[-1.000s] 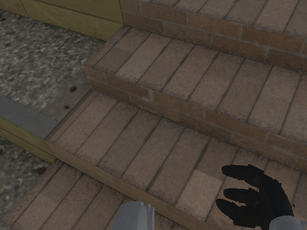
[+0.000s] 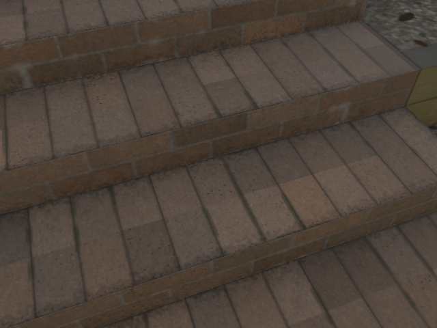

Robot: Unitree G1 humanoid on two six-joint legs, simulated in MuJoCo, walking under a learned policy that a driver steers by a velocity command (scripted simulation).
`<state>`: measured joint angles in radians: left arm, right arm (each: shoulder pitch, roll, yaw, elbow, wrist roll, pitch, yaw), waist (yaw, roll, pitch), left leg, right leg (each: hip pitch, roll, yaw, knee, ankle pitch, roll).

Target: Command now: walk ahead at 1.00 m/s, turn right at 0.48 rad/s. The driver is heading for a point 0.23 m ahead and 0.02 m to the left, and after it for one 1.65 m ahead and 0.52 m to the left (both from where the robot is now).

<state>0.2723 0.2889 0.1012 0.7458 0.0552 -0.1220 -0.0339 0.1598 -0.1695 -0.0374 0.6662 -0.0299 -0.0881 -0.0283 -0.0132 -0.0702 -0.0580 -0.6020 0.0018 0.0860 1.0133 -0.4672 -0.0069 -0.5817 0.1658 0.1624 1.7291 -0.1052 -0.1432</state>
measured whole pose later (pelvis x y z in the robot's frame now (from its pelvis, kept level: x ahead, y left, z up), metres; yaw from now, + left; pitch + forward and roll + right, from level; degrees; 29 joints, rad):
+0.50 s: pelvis +0.43 +0.01 +0.20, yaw +12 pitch +3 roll -2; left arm 0.38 0.25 0.08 0.96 0.04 -0.13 -0.01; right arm 0.13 -0.21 -0.08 0.63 -0.01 -0.05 0.00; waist -0.03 0.04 -0.09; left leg -1.04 -0.02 -0.04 2.13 -0.29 0.17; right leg -0.24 -0.04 -0.23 0.63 -0.44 -0.02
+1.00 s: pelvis +0.83 +0.16 +0.37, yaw +37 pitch +6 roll -3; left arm -0.19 -0.01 -0.13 0.32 0.05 -0.09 0.03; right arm 0.51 -0.23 -0.05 0.93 0.01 -0.08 -0.01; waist -0.05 0.07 -0.02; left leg -0.03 -0.13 -0.25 0.32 -0.16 0.20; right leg -1.22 -0.02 -0.05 1.56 -0.44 -0.06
